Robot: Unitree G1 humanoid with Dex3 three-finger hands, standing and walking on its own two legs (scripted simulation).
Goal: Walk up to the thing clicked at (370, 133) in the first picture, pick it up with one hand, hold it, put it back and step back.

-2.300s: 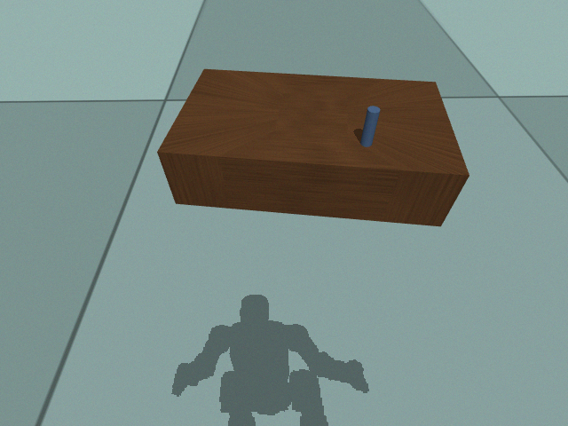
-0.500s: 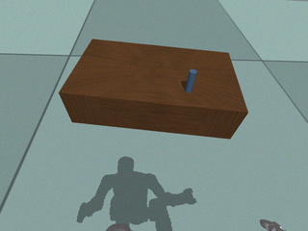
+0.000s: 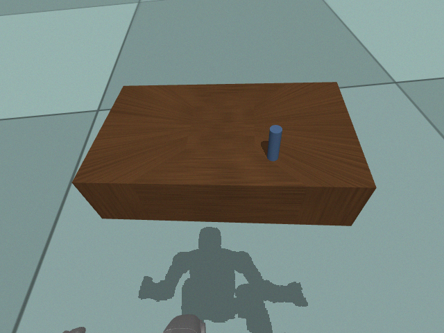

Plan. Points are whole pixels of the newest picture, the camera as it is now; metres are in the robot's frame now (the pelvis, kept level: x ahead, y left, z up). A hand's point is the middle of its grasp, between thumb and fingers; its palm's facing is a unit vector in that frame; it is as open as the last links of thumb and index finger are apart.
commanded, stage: walk up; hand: right
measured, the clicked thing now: (274, 143) +0.86 -0.18 -0.35
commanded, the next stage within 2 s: none
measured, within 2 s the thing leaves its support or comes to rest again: neither
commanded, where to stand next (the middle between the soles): +0.38 +0.01 m, yaw +2 degrees
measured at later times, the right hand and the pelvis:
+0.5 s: hand (363, 276) +0.24 -0.27 -0.12, palm faces -0.02 +0.91 -0.41, open 7.4 cm; pelvis +0.18 +0.01 +0.00, yaw +0 degrees
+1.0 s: hand (334, 212) +0.41 -0.27 -0.16, palm faces -0.08 +0.93 -0.37, open 7.4 cm; pelvis +0.31 +0.00 -0.02, yaw +2 degrees
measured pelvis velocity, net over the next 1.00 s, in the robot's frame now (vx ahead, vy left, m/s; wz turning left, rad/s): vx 0.31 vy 0.00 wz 0.03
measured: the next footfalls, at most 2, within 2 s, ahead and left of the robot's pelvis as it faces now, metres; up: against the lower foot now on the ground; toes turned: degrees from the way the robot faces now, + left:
left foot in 0.20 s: +0.23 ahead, +0.14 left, +0.00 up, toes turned +6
right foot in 0.62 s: +0.35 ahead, -0.15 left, +0.00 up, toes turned -1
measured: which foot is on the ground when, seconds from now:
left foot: up 0.00-0.18, down 0.20-0.62, up 0.64-0.94, down 0.96-1.00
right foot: down 0.00-0.22, up 0.24-0.60, down 0.62-1.00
